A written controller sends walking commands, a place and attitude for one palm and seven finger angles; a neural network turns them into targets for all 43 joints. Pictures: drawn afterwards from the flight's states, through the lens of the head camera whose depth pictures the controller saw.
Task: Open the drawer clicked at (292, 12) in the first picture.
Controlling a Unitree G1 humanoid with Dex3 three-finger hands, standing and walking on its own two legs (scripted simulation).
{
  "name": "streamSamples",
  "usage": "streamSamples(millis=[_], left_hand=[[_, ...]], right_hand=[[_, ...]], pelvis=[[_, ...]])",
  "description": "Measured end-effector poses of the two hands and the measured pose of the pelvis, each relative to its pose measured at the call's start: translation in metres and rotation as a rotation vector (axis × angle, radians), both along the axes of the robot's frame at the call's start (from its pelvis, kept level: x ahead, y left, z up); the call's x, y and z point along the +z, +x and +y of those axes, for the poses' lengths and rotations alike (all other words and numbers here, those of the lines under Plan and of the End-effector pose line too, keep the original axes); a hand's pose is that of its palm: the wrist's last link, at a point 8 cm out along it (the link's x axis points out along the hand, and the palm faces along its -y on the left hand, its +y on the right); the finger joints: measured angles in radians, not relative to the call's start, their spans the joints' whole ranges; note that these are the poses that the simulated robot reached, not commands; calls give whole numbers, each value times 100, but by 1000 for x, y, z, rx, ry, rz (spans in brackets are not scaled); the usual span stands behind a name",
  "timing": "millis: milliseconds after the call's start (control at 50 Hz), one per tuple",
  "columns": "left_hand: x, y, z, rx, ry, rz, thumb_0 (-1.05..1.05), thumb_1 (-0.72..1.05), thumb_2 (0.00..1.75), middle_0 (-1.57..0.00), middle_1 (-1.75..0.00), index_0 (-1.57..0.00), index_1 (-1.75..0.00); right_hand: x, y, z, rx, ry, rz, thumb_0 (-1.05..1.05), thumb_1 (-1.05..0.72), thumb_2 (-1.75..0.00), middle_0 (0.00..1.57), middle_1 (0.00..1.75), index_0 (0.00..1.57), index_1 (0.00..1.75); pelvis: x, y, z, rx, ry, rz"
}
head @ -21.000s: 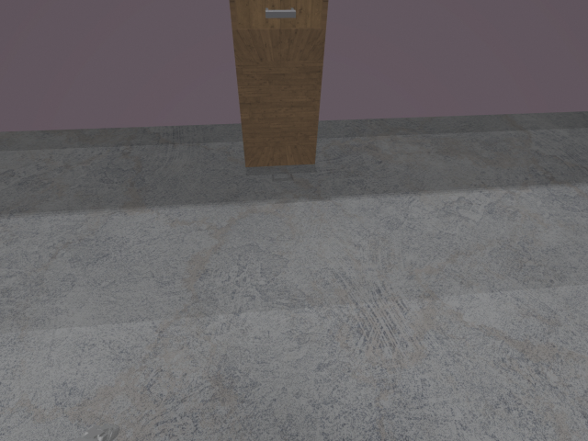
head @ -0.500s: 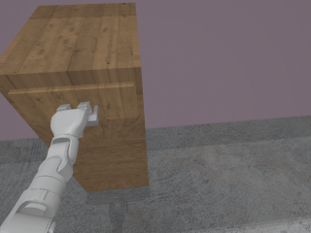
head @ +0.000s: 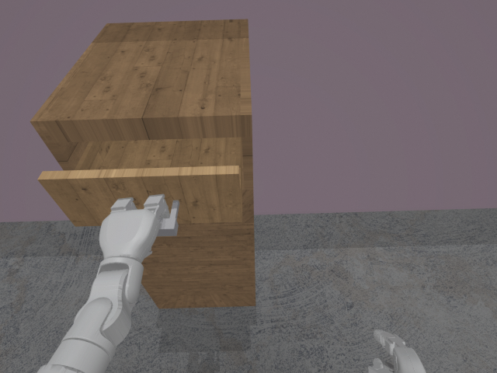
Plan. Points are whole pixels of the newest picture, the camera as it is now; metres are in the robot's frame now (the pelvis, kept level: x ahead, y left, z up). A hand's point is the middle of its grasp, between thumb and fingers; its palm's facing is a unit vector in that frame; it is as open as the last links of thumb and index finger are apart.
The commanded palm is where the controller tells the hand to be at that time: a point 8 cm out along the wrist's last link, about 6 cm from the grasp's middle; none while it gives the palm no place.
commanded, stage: pull the drawer open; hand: left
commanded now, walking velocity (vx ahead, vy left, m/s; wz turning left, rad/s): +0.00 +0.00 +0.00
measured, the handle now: (145, 217) +0.36 +0.22 +0.04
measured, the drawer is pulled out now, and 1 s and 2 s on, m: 0.09 0.20 0.30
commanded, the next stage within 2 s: none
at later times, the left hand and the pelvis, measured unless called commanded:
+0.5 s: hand (136, 278) +0.26 +0.21 +0.02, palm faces +0.03 -0.09 -1.00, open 5.5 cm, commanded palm +0.23 +0.20 +0.07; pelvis -0.02 -0.01 +0.00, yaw +0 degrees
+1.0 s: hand (128, 312) +0.21 +0.20 +0.02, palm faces +0.03 -0.10 -0.99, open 5.5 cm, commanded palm +0.17 +0.20 +0.07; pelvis -0.01 -0.02 +0.00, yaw +0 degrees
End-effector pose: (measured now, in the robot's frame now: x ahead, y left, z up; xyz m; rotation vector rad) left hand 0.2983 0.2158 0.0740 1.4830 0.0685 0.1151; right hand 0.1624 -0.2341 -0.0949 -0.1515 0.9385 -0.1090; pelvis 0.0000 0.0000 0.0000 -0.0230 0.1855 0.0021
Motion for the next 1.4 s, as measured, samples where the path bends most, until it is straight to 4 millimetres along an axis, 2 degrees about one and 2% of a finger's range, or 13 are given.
streamSamples(millis=[180,460,720,980,1160,1400], left_hand=[[0,-23,-2,11,-3,0,1,72,84,-41,-135,-42,-135],[0,-57,-5,22,-7,3,1,72,84,-40,-135,-42,-135],[1,-86,-8,25,-21,4,2,71,83,-39,-135,-42,-135],[0,-111,-11,40,-16,6,1,71,85,-38,-135,-42,-135],[1,-126,-12,47,-26,14,2,71,83,-37,-136,-42,-135],[1,-162,-15,47,-40,11,3,71,82,-37,-136,-42,-135]], right_hand=[[-1,-2,3,23,9,-13,1,-91,-90,20,30,20,30],[0,-8,-8,27,1,-34,1,-91,-90,20,30,20,30],[9,8,-12,42,4,-101,1,-91,-90,20,30,20,30],[10,28,-4,96,22,-139,1,-91,-90,20,30,20,30],[9,32,0,117,45,-153,1,-91,-90,20,30,20,30],[5,33,0,157,44,-154,1,-91,-90,20,30,19,30]], pelvis=[[0,-7,-4,2,5,-21],[0,-15,-12,-1,13,-43],[0,-13,-18,-12,22,-51],[-3,-12,-22,-6,26,-48],[-4,-9,-23,-10,29,-46],[-10,-12,-22,-8,27,-41]])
